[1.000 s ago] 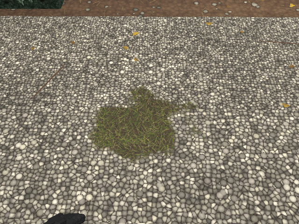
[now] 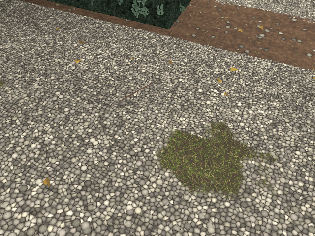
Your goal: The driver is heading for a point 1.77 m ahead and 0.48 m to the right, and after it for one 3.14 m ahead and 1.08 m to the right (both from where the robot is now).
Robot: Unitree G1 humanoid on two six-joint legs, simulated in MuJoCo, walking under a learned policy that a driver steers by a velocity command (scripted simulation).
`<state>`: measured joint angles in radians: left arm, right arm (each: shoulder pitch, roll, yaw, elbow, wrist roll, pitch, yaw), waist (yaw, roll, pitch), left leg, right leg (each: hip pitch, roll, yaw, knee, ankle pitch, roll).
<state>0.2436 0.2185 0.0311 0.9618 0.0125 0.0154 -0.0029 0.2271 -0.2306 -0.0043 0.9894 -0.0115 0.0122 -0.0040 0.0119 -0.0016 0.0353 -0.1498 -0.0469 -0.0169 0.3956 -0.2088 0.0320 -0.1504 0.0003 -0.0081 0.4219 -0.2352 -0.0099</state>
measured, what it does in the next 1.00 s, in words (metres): walks ahead: right foot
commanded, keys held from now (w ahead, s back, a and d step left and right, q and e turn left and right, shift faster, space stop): w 1.00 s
